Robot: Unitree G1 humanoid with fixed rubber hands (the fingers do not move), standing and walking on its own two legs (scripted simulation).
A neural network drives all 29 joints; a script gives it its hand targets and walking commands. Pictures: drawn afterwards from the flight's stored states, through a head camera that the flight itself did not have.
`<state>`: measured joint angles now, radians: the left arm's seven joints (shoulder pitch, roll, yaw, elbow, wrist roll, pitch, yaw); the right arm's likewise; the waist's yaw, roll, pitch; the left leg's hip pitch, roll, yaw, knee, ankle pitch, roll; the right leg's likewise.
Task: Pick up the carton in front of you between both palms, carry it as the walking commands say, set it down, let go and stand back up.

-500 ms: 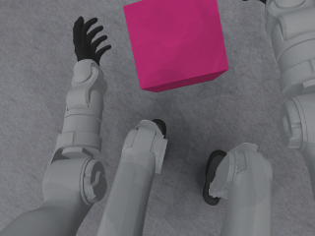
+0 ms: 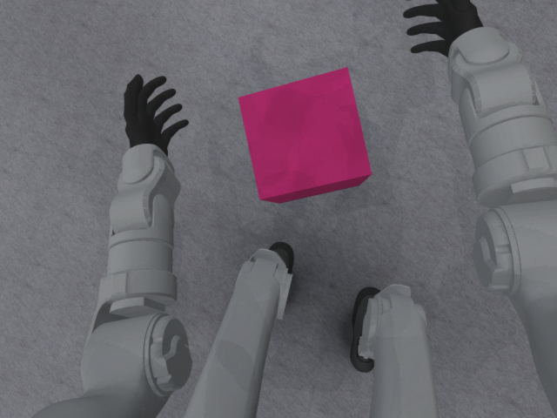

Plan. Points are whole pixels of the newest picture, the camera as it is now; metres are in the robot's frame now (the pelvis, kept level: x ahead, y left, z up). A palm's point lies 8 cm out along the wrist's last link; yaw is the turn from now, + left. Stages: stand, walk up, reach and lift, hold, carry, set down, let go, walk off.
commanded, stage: set down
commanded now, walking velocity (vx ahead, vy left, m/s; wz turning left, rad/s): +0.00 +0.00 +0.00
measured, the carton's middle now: (307, 147) +0.50 +0.10 -0.44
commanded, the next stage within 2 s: let go in 0.16 s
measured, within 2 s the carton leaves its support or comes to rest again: neither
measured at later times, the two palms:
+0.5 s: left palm (80, 170) +0.36 +0.25 +0.04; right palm (545, 94) +0.49 -0.12 +0.01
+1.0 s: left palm out of the picture +0.27 +0.25 +0.14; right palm out of the picture +0.36 -0.18 +0.11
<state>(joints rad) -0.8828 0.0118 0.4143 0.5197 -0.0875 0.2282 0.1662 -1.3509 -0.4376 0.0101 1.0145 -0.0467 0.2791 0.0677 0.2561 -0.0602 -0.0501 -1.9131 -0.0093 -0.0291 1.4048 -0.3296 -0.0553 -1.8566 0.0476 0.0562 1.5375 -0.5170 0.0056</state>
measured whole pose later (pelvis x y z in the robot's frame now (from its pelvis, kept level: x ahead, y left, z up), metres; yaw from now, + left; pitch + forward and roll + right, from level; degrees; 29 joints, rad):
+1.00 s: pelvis +0.11 +0.02 +0.20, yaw +0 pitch +10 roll +0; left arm 0.19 0.20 -0.02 0.36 -0.05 0.04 -0.07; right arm -0.04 -0.15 -0.12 0.59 -0.06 0.01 -0.06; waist 0.11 0.03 0.03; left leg -0.49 -0.03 -0.05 0.56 -0.24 0.00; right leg -0.38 0.00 0.06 0.56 -0.36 0.02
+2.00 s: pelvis +0.12 +0.03 +0.21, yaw -1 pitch +0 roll +0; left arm 0.24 0.35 0.05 0.69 0.05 0.02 0.02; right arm 0.20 -0.32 -0.07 0.74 -0.04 0.01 -0.01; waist -0.01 -0.07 0.02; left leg -0.27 -0.02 -0.03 0.54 -0.28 0.02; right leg -0.14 -0.01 0.07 0.49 -0.35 0.03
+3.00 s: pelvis +0.11 +0.03 +0.22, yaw -1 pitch -2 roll +0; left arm 0.18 0.39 0.00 0.96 0.03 -0.01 0.02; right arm 0.13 -0.37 -0.01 1.01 -0.02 0.00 -0.01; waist 0.00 -0.04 0.03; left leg -0.18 -0.02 -0.03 0.41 -0.19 0.01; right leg -0.05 -0.02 0.06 0.36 -0.27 0.04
